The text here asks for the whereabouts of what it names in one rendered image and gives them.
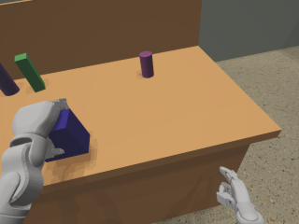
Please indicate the left robot forearm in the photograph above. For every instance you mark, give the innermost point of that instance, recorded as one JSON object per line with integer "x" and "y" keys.
{"x": 21, "y": 181}

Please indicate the sponge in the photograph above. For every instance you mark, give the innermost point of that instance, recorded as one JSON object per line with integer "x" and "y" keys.
{"x": 70, "y": 135}

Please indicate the robot left hand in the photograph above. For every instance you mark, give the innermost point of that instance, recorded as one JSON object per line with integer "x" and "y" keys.
{"x": 39, "y": 119}

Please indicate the table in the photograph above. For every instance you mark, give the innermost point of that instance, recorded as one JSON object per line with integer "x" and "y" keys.
{"x": 156, "y": 143}

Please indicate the right robot forearm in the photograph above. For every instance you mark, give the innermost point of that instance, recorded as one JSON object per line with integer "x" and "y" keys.
{"x": 247, "y": 213}

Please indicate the robot right hand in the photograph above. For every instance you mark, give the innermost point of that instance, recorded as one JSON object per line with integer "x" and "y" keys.
{"x": 235, "y": 193}

